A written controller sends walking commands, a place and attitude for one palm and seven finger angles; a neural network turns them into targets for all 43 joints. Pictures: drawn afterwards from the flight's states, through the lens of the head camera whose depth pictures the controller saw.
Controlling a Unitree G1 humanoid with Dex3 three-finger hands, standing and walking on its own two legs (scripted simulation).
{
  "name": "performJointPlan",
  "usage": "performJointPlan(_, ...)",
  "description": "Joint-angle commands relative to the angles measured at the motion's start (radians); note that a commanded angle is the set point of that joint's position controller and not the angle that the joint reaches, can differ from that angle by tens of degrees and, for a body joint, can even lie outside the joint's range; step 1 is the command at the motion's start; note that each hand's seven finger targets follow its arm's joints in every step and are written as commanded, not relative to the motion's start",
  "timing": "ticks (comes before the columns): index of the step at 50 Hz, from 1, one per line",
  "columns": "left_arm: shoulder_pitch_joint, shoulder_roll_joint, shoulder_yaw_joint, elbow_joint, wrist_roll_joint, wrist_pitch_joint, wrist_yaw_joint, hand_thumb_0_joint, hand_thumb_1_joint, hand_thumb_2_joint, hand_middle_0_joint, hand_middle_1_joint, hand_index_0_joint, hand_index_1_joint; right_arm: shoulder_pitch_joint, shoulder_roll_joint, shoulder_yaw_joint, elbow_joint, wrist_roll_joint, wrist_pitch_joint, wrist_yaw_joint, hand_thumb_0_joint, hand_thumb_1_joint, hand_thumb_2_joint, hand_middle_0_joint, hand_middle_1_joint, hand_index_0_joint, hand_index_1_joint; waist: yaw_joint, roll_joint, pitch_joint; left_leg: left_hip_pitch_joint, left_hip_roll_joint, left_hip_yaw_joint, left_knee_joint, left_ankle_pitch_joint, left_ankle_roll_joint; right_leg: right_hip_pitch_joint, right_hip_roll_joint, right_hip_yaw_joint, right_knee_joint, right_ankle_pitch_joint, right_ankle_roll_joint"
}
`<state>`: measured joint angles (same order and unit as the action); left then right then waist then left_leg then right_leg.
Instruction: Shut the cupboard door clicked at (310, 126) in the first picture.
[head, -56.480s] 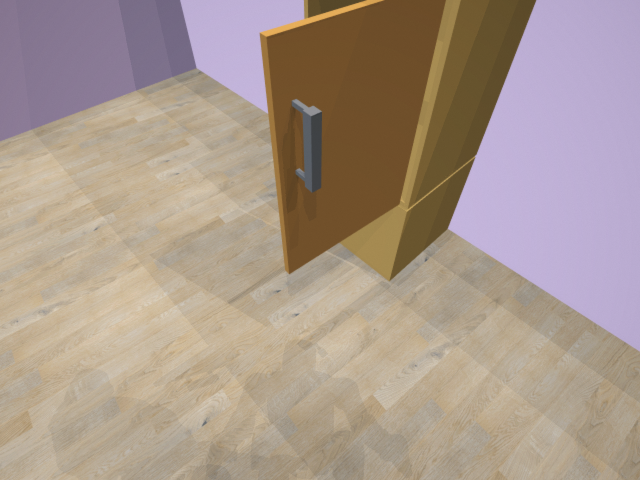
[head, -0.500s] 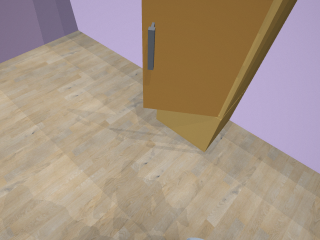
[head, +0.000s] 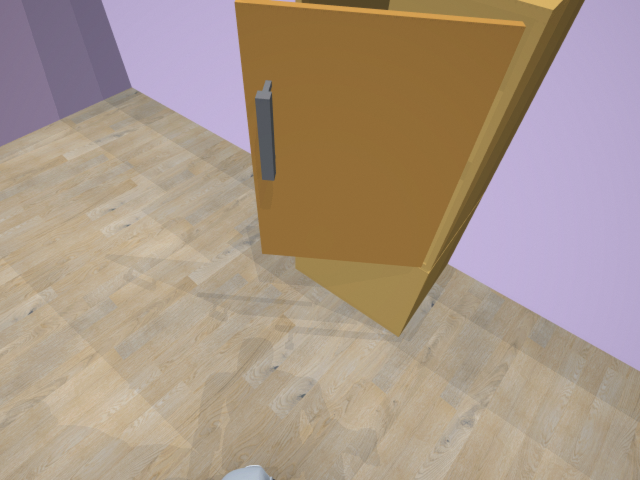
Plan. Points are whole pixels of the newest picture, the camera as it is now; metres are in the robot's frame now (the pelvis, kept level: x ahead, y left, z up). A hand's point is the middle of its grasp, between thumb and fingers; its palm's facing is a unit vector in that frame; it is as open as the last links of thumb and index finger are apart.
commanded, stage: take the last steps up to it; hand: left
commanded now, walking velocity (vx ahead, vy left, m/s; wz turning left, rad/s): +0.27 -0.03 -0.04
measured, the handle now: (268, 132) +0.64 +0.14 +0.06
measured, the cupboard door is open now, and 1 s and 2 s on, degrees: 33 33 33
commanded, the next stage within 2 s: come to a stop and stand still in 0.32 s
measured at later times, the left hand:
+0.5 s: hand (227, 438) +0.20 +0.15 -0.15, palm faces +0.03 -0.98 -0.21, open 7.3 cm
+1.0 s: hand (224, 397) +0.26 +0.16 -0.16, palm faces +0.01 -0.96 -0.29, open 7.4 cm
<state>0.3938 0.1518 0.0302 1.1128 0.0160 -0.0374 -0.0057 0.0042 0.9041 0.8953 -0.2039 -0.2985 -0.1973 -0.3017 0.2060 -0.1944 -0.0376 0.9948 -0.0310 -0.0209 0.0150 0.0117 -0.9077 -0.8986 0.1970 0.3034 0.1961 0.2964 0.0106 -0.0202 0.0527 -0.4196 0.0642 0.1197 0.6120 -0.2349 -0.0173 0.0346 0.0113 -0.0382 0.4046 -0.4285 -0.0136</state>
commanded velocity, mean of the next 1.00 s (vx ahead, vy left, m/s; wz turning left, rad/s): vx -0.04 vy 0.00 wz -0.01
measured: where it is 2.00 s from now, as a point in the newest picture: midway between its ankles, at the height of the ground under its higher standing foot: outside the picture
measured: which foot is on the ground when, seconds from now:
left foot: up 0.00-0.00, down 0.02-0.38, up 0.40-0.62, down 0.64-1.00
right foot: down 0.00-0.02, up 0.04-0.34, down 0.36-0.70, up 0.72-0.98, down 1.00-1.00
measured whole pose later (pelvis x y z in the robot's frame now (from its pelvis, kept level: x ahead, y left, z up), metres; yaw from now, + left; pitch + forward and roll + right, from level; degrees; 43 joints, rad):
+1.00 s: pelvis +0.17 -0.05 +0.00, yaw -4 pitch +0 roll +0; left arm 0.19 0.23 0.05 0.93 0.01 0.03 0.04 0.00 0.91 0.90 -0.20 -0.30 -0.19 -0.30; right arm 0.11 -0.19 -0.05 0.95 -0.02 0.04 -0.03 0.01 -0.90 -0.90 0.20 0.30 0.20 0.30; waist 0.03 0.01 0.08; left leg -0.34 0.06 0.08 0.59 -0.24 0.00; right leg -0.27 -0.01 0.04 0.61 -0.28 0.00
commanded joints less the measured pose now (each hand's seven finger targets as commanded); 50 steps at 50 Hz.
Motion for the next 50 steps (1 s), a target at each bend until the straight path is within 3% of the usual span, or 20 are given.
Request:
performJointPlan(1, 0.034, 0.079, 0.020, -0.080, -0.013, -0.013, 0.006, 0.000, 0.900, 0.900, -0.200, -0.300, -0.200, -0.300, 0.379, -0.260, -0.053, 0.054, -0.015, -0.034, -0.034, 0.000, -0.900, -0.900, 0.200, 0.300, 0.200, 0.300, -0.140, 0.355, -0.191, 0.589, 0.367, -0.547, -0.294, 0.028, 0.196, -0.530, 0.025, -0.037, 0.676, -0.124, -0.032)
performJointPlan(2, -0.034, 0.097, 0.021, -0.107, -0.007, -0.009, 0.008, 0.000, 0.900, 0.900, -0.200, -0.300, -0.200, -0.300, 0.354, -0.256, -0.048, 0.039, -0.008, -0.024, -0.041, 0.000, -0.900, -0.900, 0.200, 0.300, 0.200, 0.300, -0.136, 0.244, -0.132, 0.502, 0.407, -0.606, -0.369, -0.058, 0.245, -0.589, -0.008, 0.051, 0.809, -0.157, -0.048)
performJointPlan(5, -0.101, 0.084, 0.033, -0.098, 0.012, 0.009, -0.005, 0.000, 0.900, 0.900, -0.200, -0.300, -0.200, -0.300, 0.161, -0.129, -0.018, -0.005, -0.003, -0.028, -0.044, 0.000, -0.900, -0.900, 0.200, 0.300, 0.200, 0.300, -0.057, 0.155, 0.066, 0.144, 0.305, -0.398, -0.457, -0.191, 0.182, -0.577, -0.105, 0.067, 0.814, 0.026, -0.031)
performJointPlan(9, -0.061, 0.039, 0.028, -0.097, 0.008, 0.032, -0.011, 0.000, 0.900, 0.900, -0.200, -0.300, -0.200, -0.300, 0.104, -0.119, -0.017, -0.001, -0.004, -0.032, -0.043, 0.000, -0.900, -0.900, 0.200, 0.300, 0.200, 0.300, -0.006, 0.141, -0.012, 0.115, 0.236, -0.194, -0.432, -0.072, 0.169, -0.425, -0.103, 0.010, 0.508, 0.058, -0.011)
performJointPlan(15, -0.030, 0.048, 0.034, -0.091, 0.015, 0.027, -0.011, 0.000, 0.900, 0.900, -0.200, -0.300, -0.200, -0.300, 0.071, -0.129, -0.031, 0.019, 0.002, -0.002, -0.030, 0.000, -0.900, -0.900, 0.200, 0.300, 0.200, 0.300, 0.031, 0.084, -0.003, 0.038, 0.171, -0.129, -0.343, -0.291, 0.134, -0.204, -0.025, -0.076, 0.190, 0.190, 0.005)
performJointPlan(17, 0.028, 0.106, 0.046, -0.078, 0.018, 0.013, -0.001, 0.000, 0.900, 0.900, -0.200, -0.300, -0.200, -0.300, 0.065, -0.076, -0.020, 0.020, 0.009, -0.001, -0.022, 0.000, -0.900, -0.900, 0.200, 0.300, 0.200, 0.300, 0.067, -0.034, 0.026, -0.042, 0.058, -0.044, -0.167, -0.297, 0.074, -0.122, -0.085, 0.052, 0.017, 0.093, -0.018)
performJointPlan(18, 0.059, 0.173, 0.056, -0.070, 0.020, 0.002, 0.007, 0.000, 0.900, 0.900, -0.200, -0.300, -0.200, -0.300, 0.066, -0.023, -0.009, 0.002, 0.015, 0.000, -0.017, 0.000, -0.900, -0.900, 0.200, 0.300, 0.200, 0.300, 0.076, -0.215, 0.041, -0.148, -0.043, 0.036, 0.022, -0.323, 0.031, -0.097, -0.248, 0.311, -0.133, -0.038, -0.090)
performJointPlan(19, 0.079, 0.234, 0.064, -0.075, 0.013, 0.004, 0.013, 0.000, 0.900, 0.900, -0.200, -0.300, -0.200, -0.300, 0.056, -0.029, -0.011, -0.022, 0.013, 0.007, -0.013, 0.000, -0.900, -0.900, 0.200, 0.300, 0.200, 0.300, 0.082, -0.265, 0.036, -0.156, -0.042, 0.014, 0.231, -0.386, 0.029, -0.145, -0.386, 0.495, -0.289, -0.192, -0.180)
performJointPlan(21, -0.016, 0.198, 0.061, -0.096, 0.008, 0.001, 0.022, 0.000, 0.900, 0.900, -0.200, -0.300, -0.200, -0.300, 0.063, -0.028, -0.021, -0.010, 0.009, 0.011, -0.013, 0.000, -0.900, -0.900, 0.200, 0.300, 0.200, 0.300, 0.028, -0.213, 0.061, -0.179, -0.013, -0.067, 0.392, -0.287, 0.032, -0.210, -0.357, 0.472, -0.307, -0.197, -0.201)
performJointPlan(25, -0.107, 0.112, 0.023, -0.105, 0.010, -0.018, 0.034, 0.000, 0.900, 0.900, -0.200, -0.300, -0.200, -0.300, 0.120, 0.017, 0.013, 0.035, 0.022, 0.012, -0.029, 0.000, -0.900, -0.900, 0.200, 0.300, 0.200, 0.300, -0.027, -0.074, -0.058, 0.011, -0.005, -0.078, 0.170, -0.187, -0.012, -0.160, -0.273, 0.134, -0.082, 0.889, -0.164)
performJointPlan(28, -0.084, 0.162, 0.034, -0.090, 0.001, -0.001, 0.048, 0.000, 0.900, 0.900, -0.200, -0.300, -0.200, -0.300, 0.111, 0.006, 0.016, 0.032, 0.030, 0.026, -0.035, 0.000, -0.900, -0.900, 0.200, 0.300, 0.200, 0.300, -0.010, -0.066, -0.137, 0.081, -0.050, -0.043, -0.017, -0.053, -0.026, -0.057, -0.253, 0.100, 0.040, 1.117, -0.138)
performJointPlan(31, -0.091, 0.160, 0.042, -0.098, -0.004, 0.026, 0.053, 0.000, 0.900, 0.900, -0.200, -0.300, -0.200, -0.300, 0.118, -0.056, -0.008, 0.023, 0.023, 0.032, -0.043, 0.000, -0.900, -0.900, 0.200, 0.300, 0.200, 0.300, -0.013, -0.064, -0.140, 0.219, 0.000, -0.071, -0.165, 0.337, -0.002, -0.134, -0.222, 0.089, 0.139, 0.934, -0.074)
performJointPlan(33, -0.084, 0.123, 0.034, -0.123, -0.009, 0.040, 0.059, 0.000, 0.900, 0.900, -0.200, -0.300, -0.200, -0.300, 0.116, -0.139, -0.024, -0.005, 0.016, 0.034, -0.053, 0.000, -0.900, -0.900, 0.200, 0.300, 0.200, 0.300, -0.018, 0.106, -0.168, 0.371, 0.190, -0.203, -0.104, 0.952, 0.102, -0.297, -0.112, 0.000, 0.204, 0.510, 0.004)
performJointPlan(35, -0.098, 0.109, 0.033, -0.141, -0.007, 0.062, 0.061, 0.000, 0.900, 0.900, -0.200, -0.300, -0.200, -0.300, 0.098, -0.164, -0.030, -0.008, 0.017, 0.038, -0.062, 0.000, -0.900, -0.900, 0.200, 0.300, 0.200, 0.300, -0.021, 0.257, -0.126, 0.375, 0.286, -0.298, -0.191, 1.142, 0.214, -0.384, -0.024, 0.004, 0.425, -0.120, 0.024)
performJointPlan(36, -0.113, 0.114, 0.034, -0.143, -0.007, 0.074, 0.060, 0.000, 0.900, 0.900, -0.200, -0.300, -0.200, -0.300, 0.084, -0.163, -0.027, -0.013, 0.013, 0.041, -0.069, 0.000, -0.900, -0.900, 0.200, 0.300, 0.200, 0.300, -0.026, 0.254, -0.089, 0.358, 0.303, -0.313, -0.197, 1.140, 0.252, -0.421, -0.016, 0.045, 0.528, -0.219, 0.022)
performJointPlan(40, -0.133, 0.110, 0.050, -0.157, -0.005, 0.089, 0.049, 0.000, 0.900, 0.900, -0.200, -0.300, -0.200, -0.300, 0.003, -0.170, -0.041, -0.050, 0.002, 0.050, -0.077, 0.000, -0.900, -0.900, 0.200, 0.300, 0.200, 0.300, -0.016, 0.174, -0.134, 0.372, 0.259, -0.251, -0.169, 0.883, 0.240, -0.462, -0.003, 0.087, 0.619, -0.129, 0.025)
performJointPlan(47, -0.091, 0.096, 0.043, -0.184, 0.002, 0.085, 0.037, 0.000, 0.900, 0.900, -0.200, -0.300, -0.200, -0.300, -0.054, -0.175, -0.052, -0.076, 0.004, 0.052, -0.057, 0.000, -0.900, -0.900, 0.200, 0.300, 0.200, 0.300, 0.007, 0.180, -0.125, 0.208, 0.216, -0.238, -0.185, 0.467, 0.176, -0.246, -0.008, 0.023, 0.242, 0.084, 0.016)
performJointPlan(48, 0.013, 0.111, 0.018, -0.153, -0.005, 0.040, 0.063, 0.000, 0.900, 0.900, -0.200, -0.300, -0.200, -0.300, -0.120, -0.214, -0.068, -0.104, 0.038, 0.019, -0.055, 0.000, -0.900, -0.900, 0.200, 0.300, 0.200, 0.300, 0.071, 0.016, -0.256, 0.372, 0.188, -0.153, 0.055, 0.527, 0.085, -0.301, -0.078, 0.111, -0.008, 0.248, 0.020)
performJointPlan(49, -0.094, 0.208, 0.037, -0.237, 0.016, 0.029, 0.064, 0.000, 0.900, 0.900, -0.200, -0.300, -0.200, -0.300, -0.035, -0.101, -0.048, -0.158, 0.034, 0.026, -0.024, 0.000, -0.900, -0.900, 0.200, 0.300, 0.200, 0.300, 0.001, -0.239, -0.181, 0.066, 0.003, -0.064, 0.135, -0.031, 0.035, -0.226, -0.206, 0.318, -0.021, 0.458, -0.028)
performJointPlan(50, -0.098, 0.219, 0.040, -0.255, 0.017, 0.014, 0.068, 0.000, 0.900, 0.900, -0.200, -0.300, -0.200, -0.300, -0.058, -0.071, -0.036, -0.177, 0.015, 0.031, -0.015, 0.000, -0.900, -0.900, 0.200, 0.300, 0.200, 0.300, 0.022, -0.176, -0.133, -0.037, -0.049, -0.078, 0.282, -0.262, 0.021, -0.203, -0.288, 0.397, 0.027, 0.721, -0.111)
